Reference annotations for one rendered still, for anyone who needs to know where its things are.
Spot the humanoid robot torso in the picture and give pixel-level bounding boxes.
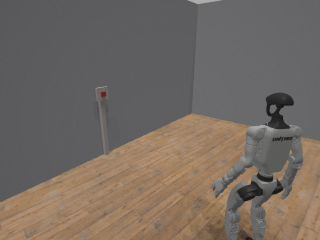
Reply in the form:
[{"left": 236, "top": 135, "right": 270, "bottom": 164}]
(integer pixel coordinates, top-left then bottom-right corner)
[{"left": 251, "top": 121, "right": 294, "bottom": 196}]

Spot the robot right forearm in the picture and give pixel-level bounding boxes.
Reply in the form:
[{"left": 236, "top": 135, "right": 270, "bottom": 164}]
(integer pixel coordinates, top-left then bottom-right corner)
[{"left": 282, "top": 162, "right": 303, "bottom": 184}]

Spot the panel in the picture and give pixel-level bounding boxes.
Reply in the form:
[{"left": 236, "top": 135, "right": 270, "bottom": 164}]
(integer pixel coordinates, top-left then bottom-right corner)
[{"left": 95, "top": 86, "right": 110, "bottom": 155}]

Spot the robot left forearm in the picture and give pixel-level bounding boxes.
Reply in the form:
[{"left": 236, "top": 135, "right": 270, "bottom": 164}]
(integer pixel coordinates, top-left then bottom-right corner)
[{"left": 221, "top": 156, "right": 247, "bottom": 186}]

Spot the left robot upper arm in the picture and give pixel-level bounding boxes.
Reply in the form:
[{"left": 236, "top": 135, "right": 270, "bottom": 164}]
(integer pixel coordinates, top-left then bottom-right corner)
[{"left": 242, "top": 125, "right": 266, "bottom": 168}]

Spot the robot head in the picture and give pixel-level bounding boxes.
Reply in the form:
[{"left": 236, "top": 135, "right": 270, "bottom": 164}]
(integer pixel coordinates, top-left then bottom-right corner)
[{"left": 263, "top": 92, "right": 294, "bottom": 129}]

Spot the left robot hand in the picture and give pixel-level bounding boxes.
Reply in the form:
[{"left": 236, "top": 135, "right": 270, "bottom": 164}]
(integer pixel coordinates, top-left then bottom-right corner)
[{"left": 211, "top": 178, "right": 227, "bottom": 198}]

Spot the right robot hand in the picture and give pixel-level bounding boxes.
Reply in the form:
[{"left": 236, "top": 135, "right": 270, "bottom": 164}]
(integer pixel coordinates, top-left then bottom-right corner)
[{"left": 280, "top": 179, "right": 292, "bottom": 200}]

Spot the right robot upper arm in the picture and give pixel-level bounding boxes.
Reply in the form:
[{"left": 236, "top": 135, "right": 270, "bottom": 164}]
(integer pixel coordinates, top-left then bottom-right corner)
[{"left": 287, "top": 125, "right": 304, "bottom": 165}]

